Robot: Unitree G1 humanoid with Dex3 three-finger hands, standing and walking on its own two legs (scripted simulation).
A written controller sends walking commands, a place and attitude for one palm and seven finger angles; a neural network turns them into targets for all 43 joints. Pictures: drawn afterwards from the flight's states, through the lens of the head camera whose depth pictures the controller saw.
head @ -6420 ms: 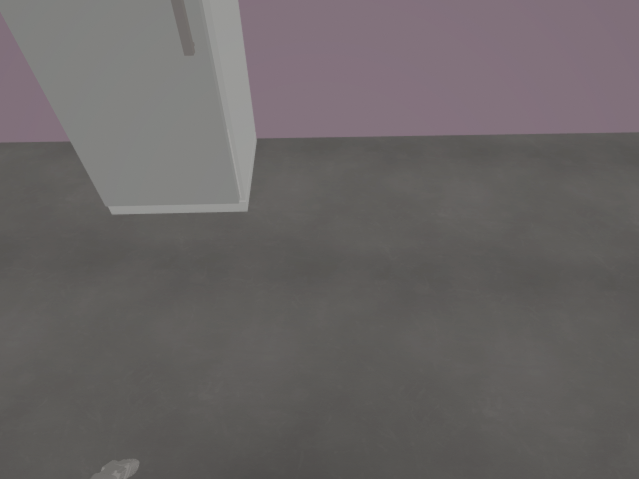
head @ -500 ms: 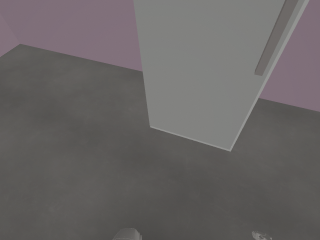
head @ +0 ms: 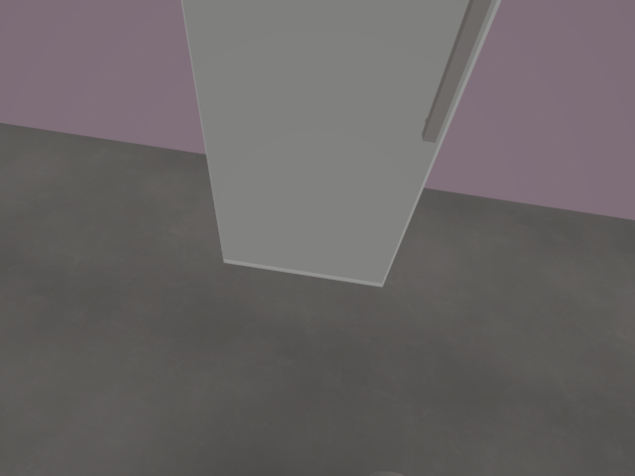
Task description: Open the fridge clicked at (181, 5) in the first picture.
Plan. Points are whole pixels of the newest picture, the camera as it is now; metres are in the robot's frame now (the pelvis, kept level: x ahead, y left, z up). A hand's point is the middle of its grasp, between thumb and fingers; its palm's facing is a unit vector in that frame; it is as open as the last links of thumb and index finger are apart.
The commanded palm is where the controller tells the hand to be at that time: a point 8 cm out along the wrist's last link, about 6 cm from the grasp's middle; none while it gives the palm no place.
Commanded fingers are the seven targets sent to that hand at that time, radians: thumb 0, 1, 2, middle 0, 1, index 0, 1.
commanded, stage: take the last steps up to it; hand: right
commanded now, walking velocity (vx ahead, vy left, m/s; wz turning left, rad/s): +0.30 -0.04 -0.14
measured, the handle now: (452, 64) +0.82 -0.19 +0.14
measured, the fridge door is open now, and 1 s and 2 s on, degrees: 0 0 0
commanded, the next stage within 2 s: come to a stop and stand still in 1.00 s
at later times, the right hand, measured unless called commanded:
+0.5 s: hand out of the picture +0.07 -0.26 -0.18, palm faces +0.10 +0.98 -0.16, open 7.4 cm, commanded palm none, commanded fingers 0.00 -0.90 -0.90 0.20 0.30 0.20 0.30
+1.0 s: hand (439, 379) +0.31 -0.20 -0.16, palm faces +0.04 +0.97 -0.25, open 7.2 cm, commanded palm none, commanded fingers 0.00 -0.90 -0.90 0.20 0.30 0.20 0.30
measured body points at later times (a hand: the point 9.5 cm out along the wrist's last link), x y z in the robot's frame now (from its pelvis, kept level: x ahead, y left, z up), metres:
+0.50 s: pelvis +0.08 -0.07 +0.00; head +0.08 -0.10 +0.45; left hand +0.06 +0.16 -0.14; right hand +0.07 -0.32 -0.17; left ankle +0.13 +0.07 -0.66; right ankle -0.03 -0.15 -0.74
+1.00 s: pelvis +0.27 -0.01 +0.00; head +0.28 +0.01 +0.45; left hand +0.28 +0.22 -0.17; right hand +0.31 -0.25 -0.15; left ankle +0.28 +0.04 -0.74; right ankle +0.29 -0.17 -0.67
